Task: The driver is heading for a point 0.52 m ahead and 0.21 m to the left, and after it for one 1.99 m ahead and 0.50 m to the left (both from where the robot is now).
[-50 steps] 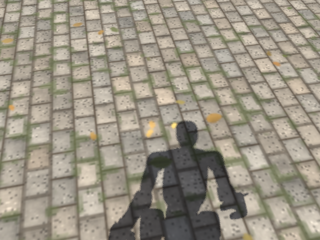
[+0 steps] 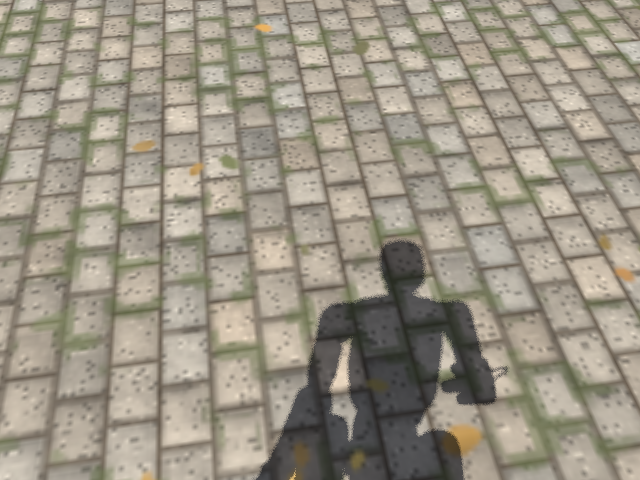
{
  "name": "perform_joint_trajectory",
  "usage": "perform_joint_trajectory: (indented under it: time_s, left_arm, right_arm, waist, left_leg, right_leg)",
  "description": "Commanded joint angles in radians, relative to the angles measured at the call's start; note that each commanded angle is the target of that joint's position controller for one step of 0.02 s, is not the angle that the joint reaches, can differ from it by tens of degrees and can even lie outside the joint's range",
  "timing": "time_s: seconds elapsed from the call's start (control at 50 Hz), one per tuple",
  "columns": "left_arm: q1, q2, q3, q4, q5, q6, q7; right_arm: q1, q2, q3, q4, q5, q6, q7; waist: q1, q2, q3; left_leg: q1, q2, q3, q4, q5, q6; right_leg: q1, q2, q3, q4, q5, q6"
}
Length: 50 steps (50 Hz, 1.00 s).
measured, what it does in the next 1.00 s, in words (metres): walks ahead, turning left: right foot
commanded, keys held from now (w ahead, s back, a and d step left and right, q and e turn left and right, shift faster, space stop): w+q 1.00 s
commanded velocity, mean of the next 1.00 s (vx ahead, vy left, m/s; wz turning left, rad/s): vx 0.50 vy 0.00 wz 0.51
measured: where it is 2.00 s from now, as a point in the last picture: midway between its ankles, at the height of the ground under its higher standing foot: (163, 263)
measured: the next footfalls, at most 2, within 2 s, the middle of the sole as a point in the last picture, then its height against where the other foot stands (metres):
right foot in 0.58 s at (365, 461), level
left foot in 1.10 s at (215, 396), level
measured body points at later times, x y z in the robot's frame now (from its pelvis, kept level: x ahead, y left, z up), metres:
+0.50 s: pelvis +0.26 +0.02 +0.02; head +0.29 +0.04 +0.46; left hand +0.44 +0.29 -0.08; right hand +0.26 -0.25 -0.11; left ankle +0.13 +0.07 -0.72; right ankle +0.45 -0.08 -0.69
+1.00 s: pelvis +0.50 +0.08 +0.02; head +0.54 +0.10 +0.46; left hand +0.35 +0.30 -0.12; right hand +0.80 -0.01 -0.08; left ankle +0.57 +0.26 -0.68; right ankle +0.46 -0.06 -0.72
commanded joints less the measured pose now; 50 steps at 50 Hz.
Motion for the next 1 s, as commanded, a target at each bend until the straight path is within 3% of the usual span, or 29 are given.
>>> perform_joint_trajectory:
  time_s: [0.02,0.04,0.06,0.08,0.1,0.12,0.14,0.2,0.24,0.36,0.46,0.5,0.54,0.56,0.58,0.6,0.62,0.64,0.66,0.68,0.72,0.78,0.84,0.92,1.0]
  left_arm:
    - [-0.015,0.142,0.022,-0.06,-0.005,-0.002,0.008]
    - [0.076,0.065,0.011,-0.088,-0.036,-0.006,-0.011]
    - [0.003,0.13,0.027,-0.098,-0.011,-0.011,-0.014]
    - [-0.091,0.139,0.029,-0.137,-0.01,-0.021,-0.019]
    - [-0.14,0.132,0.027,-0.15,-0.01,-0.03,-0.02]
    - [-0.153,0.121,0.028,-0.156,-0.003,-0.025,-0.019]
    - [-0.147,0.111,0.026,-0.165,0.01,-0.008,-0.02]
    - [-0.167,0.09,0.022,-0.189,0.021,0.031,-0.025]
    - [-0.252,0.096,0.021,-0.225,0.019,0.041,-0.028]
    - [-0.473,0.107,0.017,-0.317,0.008,0.043,-0.035]
    - [-0.593,0.113,0.004,-0.387,-0.002,0.029,-0.04]
    - [-0.563,0.131,0.006,-0.397,-0.006,0.019,-0.038]
    - [-0.41,0.168,0.02,-0.361,-0.01,0.007,-0.026]
    - [-0.275,0.198,0.033,-0.326,-0.005,-0.006,-0.014]
    - [-0.114,0.272,0.051,-0.316,0.019,-0.015,0.004]
    - [-0.101,0.356,0.068,-0.324,0.038,-0.001,0.008]
    - [-0.149,0.296,0.065,-0.325,0.019,0.015,0.002]
    - [-0.218,0.193,0.042,-0.342,0.009,0.018,-0.002]
    - [-0.255,0.146,0.029,-0.34,0.008,0.015,-0.006]
    - [-0.254,0.135,0.024,-0.331,0.01,0.011,-0.005]
    - [-0.219,0.138,0.024,-0.303,0.0,-0.005,-0.006]
    - [-0.175,0.152,0.031,-0.282,-0.012,-0.026,-0.014]
    - [-0.141,0.154,0.034,-0.264,-0.01,-0.025,-0.015]
    - [-0.114,0.17,0.039,-0.247,-0.009,-0.022,-0.015]
    - [-0.054,0.203,0.048,-0.22,-0.009,-0.007,-0.006]
  right_arm:
    - [0.431,-0.183,-0.067,0.087,-0.026,-0.02,-0.021]
    - [0.491,-0.29,-0.097,0.095,-0.027,-0.014,-0.022]
    - [0.392,-0.261,-0.092,0.089,0.017,0.0,-0.01]
    - [0.294,-0.224,-0.083,0.064,0.022,0.002,-0.009]
    - [0.257,-0.169,-0.07,0.06,0.017,-0.001,-0.007]
    - [0.241,-0.143,-0.062,0.062,0.017,-0.005,-0.012]
    - [0.233,-0.119,-0.053,0.069,0.021,-0.01,-0.018]
    - [0.286,-0.156,-0.061,0.079,0.028,-0.027,-0.022]
    - [0.32,-0.176,-0.066,0.078,0.028,-0.024,-0.024]
    - [0.437,-0.175,-0.068,0.074,0.024,-0.013,-0.025]
    - [0.487,-0.187,-0.072,0.063,0.009,-0.005,-0.036]
    - [0.458,-0.203,-0.078,0.046,0.006,-0.005,-0.044]
    - [0.391,-0.229,-0.086,0.022,0.006,-0.009,-0.042]
    - [0.369,-0.228,-0.086,0.015,0.015,-0.016,-0.032]
    - [0.367,-0.173,-0.071,-0.019,0.029,-0.026,-0.023]
    - [0.476,-0.08,-0.054,-0.048,0.06,-0.022,-0.026]
    - [0.493,-0.167,-0.062,-0.027,0.025,-0.006,-0.035]
    - [0.426,-0.179,-0.066,-0.02,0.009,0.002,-0.029]
    - [0.37,-0.159,-0.062,-0.029,0.007,0.004,-0.019]
    - [0.348,-0.148,-0.062,-0.035,-0.001,0.011,-0.009]
    - [0.342,-0.138,-0.06,-0.045,-0.011,0.035,0.009]
    - [0.262,-0.125,-0.054,-0.085,-0.01,0.051,0.026]
    - [0.156,-0.119,-0.046,-0.127,-0.01,0.053,0.039]
    - [0.024,-0.095,-0.025,-0.175,-0.006,0.045,0.055]
    - [-0.066,-0.106,-0.02,-0.217,-0.014,0.044,0.062]
  waist:
    - [-0.211,-0.003,-0.21]
    - [-0.161,0.235,-0.301]
    - [-0.13,0.133,-0.282]
    - [-0.102,0.077,-0.141]
    - [-0.085,-0.007,-0.078]
    - [-0.055,-0.022,-0.037]
    - [-0.026,-0.008,-0.036]
    - [-0.014,0.013,-0.043]
    - [-0.031,0.021,-0.014]
    - [-0.114,0.044,0.0]
    - [-0.15,0.066,0.003]
    - [-0.121,0.079,-0.003]
    - [-0.045,0.082,-0.056]
    - [0.023,0.032,-0.13]
    - [0.08,-0.069,-0.278]
    - [0.014,-0.294,-0.369]
    - [-0.022,-0.215,-0.314]
    - [-0.03,-0.084,-0.168]
    - [-0.035,-0.038,-0.085]
    - [-0.044,-0.074,-0.058]
    - [-0.06,-0.124,-0.049]
    - [-0.061,-0.109,-0.05]
    - [-0.047,-0.099,-0.021]
    - [-0.021,-0.098,0.012]
    - [0.002,-0.095,0.035]
  left_leg:
    - [0.513,0.078,-0.155,-0.061,-0.059,0.109]
    - [0.773,0.348,-0.698,-0.171,-0.111,0.272]
    - [0.745,0.341,-0.821,-0.266,-0.132,0.268]
    - [0.617,0.319,-0.661,-0.268,-0.109,0.243]
    - [0.503,0.279,-0.569,-0.293,-0.007,0.214]
    - [0.415,0.235,-0.498,-0.308,0.077,0.185]
    - [0.353,0.192,-0.438,-0.321,0.131,0.159]
    - [0.299,0.153,-0.382,-0.342,0.191,0.164]
    - [0.284,0.137,-0.379,-0.371,0.139,0.16]
    - [0.403,0.115,-0.405,-0.347,0.19,0.112]
    - [0.502,0.126,-0.444,-0.255,0.339,0.11]
    - [0.495,0.134,-0.469,-0.211,0.383,0.085]
    - [0.419,0.108,-0.468,-0.097,0.505,0.042]
    - [0.366,0.05,-0.427,0.073,0.508,0.017]
    - [0.239,-0.012,-0.361,0.333,0.282,-0.005]
    - [-0.067,-0.164,-0.236,0.588,-0.424,-0.033]
    - [-0.16,-0.076,-0.224,0.705,-0.41,-0.021]
    - [-0.166,-0.028,-0.218,0.712,-0.308,-0.025]
    - [-0.146,0.004,-0.205,0.67,-0.241,-0.035]
    - [-0.123,0.027,-0.196,0.638,-0.215,-0.044]
    - [-0.095,0.041,-0.177,0.621,-0.191,-0.058]
    - [-0.169,0.058,-0.164,0.604,-0.127,-0.07]
    - [-0.24,0.072,-0.145,0.517,-0.034,-0.085]
    - [-0.177,0.068,-0.08,0.276,0.102,-0.078]
    - [-0.131,0.047,-0.011,0.131,0.031,-0.033]
  right_leg:
    - [-0.251,-0.215,-0.035,0.618,0.813,-0.061]
    - [-0.642,-0.003,-0.046,1.016,0.122,-0.011]
    - [-0.769,-0.013,0.13,1.114,-0.046,-0.023]
    - [-0.827,-0.072,0.144,1.097,0.034,-0.029]
    - [-0.801,-0.107,0.145,1.031,0.1,-0.025]
    - [-0.758,-0.13,0.147,0.964,0.12,-0.016]
    - [-0.702,-0.145,0.149,0.911,0.127,0.0]
    - [-0.679,-0.144,0.126,0.815,0.131,0.045]
    - [-0.73,-0.149,0.113,0.731,0.195,0.072]
    - [-0.83,-0.128,0.115,0.5,0.38,0.099]
    - [-0.82,-0.082,0.114,0.373,0.356,0.083]
    - [-0.725,-0.068,0.127,0.301,0.321,0.064]
    - [-0.471,-0.024,0.112,0.228,0.257,0.033]
    - [-0.276,-0.043,0.125,0.165,0.289,0.005]
    - [-0.038,-0.25,0.323,0.142,0.114,-0.044]
    - [0.174,-0.506,0.75,0.05,0.063,-0.143]
    - [0.082,-0.507,0.861,0.025,-0.053,-0.174]
    - [-0.063,-0.454,0.698,0.004,-0.055,-0.15]
    - [-0.172,-0.393,0.538,-0.023,0.062,-0.128]
    - [-0.225,-0.352,0.43,-0.042,0.163,-0.104]
    - [-0.27,-0.312,0.303,-0.063,0.329,-0.09]
    - [-0.243,-0.322,0.205,-0.091,0.456,-0.108]
    - [-0.224,-0.312,0.112,-0.115,0.491,-0.112]
    - [-0.225,-0.289,-0.007,-0.119,0.52,-0.09]
    - [-0.129,-0.325,-0.065,-0.077,0.617,-0.072]
Keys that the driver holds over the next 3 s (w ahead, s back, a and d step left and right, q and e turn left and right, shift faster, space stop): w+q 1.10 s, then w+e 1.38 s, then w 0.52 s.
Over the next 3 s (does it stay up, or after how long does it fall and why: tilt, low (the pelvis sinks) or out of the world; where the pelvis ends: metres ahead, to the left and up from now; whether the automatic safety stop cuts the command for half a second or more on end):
stays up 1.46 0.42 0.02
